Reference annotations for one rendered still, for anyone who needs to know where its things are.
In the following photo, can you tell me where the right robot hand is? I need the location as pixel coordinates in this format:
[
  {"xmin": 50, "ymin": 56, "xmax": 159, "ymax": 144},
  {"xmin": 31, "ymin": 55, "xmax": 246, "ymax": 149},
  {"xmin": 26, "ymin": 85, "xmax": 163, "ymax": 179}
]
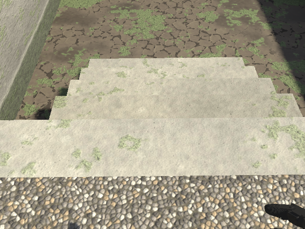
[{"xmin": 264, "ymin": 203, "xmax": 305, "ymax": 229}]

